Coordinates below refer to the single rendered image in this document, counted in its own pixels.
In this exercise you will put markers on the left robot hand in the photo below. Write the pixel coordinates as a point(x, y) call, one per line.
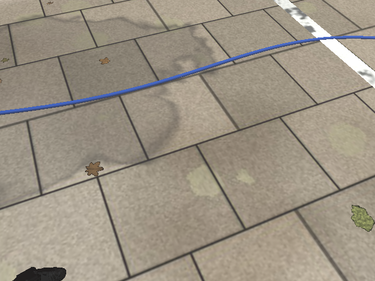
point(43, 274)

